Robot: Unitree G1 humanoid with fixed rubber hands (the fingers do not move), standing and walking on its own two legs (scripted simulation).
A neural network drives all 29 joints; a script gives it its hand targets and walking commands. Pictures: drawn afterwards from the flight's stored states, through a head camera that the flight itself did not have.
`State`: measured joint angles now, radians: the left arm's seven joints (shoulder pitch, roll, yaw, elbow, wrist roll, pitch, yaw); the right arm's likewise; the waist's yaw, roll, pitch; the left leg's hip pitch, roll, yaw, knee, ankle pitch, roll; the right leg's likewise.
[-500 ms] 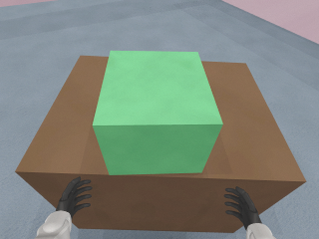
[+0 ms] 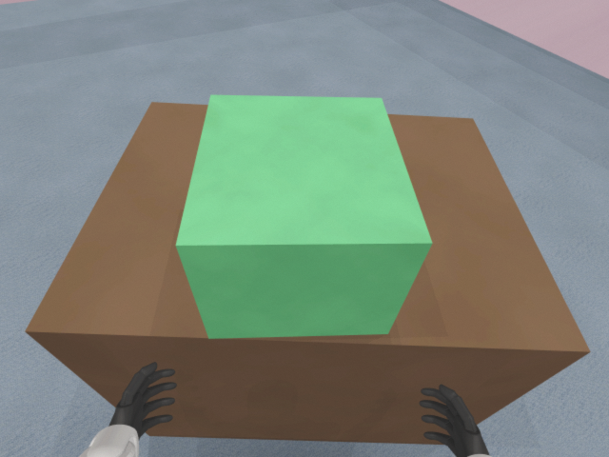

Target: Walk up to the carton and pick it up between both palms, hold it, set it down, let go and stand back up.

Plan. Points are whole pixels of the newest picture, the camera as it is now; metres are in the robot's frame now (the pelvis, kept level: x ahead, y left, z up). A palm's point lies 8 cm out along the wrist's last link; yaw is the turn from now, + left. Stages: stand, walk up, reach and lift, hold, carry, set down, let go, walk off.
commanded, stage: set down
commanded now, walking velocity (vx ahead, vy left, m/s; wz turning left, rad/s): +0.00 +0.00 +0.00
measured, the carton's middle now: (298, 213) +0.48 +0.03 +0.04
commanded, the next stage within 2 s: let go in 0.90 s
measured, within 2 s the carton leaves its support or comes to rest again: neither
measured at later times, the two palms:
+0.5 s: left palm (138, 422) +0.18 +0.23 -0.07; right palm out of the picture +0.16 -0.21 -0.09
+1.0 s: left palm (141, 422) +0.18 +0.22 -0.07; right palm out of the picture +0.15 -0.21 -0.09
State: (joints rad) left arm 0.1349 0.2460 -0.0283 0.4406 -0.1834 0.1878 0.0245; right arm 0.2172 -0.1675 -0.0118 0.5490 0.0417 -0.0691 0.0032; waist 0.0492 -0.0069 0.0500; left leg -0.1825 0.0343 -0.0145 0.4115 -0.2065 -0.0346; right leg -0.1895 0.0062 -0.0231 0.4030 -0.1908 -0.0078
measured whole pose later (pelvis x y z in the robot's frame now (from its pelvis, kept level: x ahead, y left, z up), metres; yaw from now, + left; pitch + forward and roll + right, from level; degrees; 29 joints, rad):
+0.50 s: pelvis +0.01 +0.00 +0.00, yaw +0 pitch -1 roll +0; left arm 0.13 0.22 -0.03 0.49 -0.13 0.16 0.02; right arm 0.22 -0.16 -0.01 0.69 0.00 -0.17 0.00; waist 0.04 -0.01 0.06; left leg -0.17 0.03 -0.01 0.42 -0.23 -0.03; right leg -0.17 0.01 -0.02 0.40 -0.21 -0.01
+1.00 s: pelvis +0.01 +0.00 +0.00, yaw +0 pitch -2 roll +0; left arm 0.13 0.20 -0.03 0.49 -0.11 0.16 0.01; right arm 0.22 -0.16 -0.01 0.73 -0.01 -0.20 0.00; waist 0.04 -0.01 0.06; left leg -0.15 0.03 -0.01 0.42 -0.23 -0.03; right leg -0.16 0.01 -0.02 0.40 -0.21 -0.01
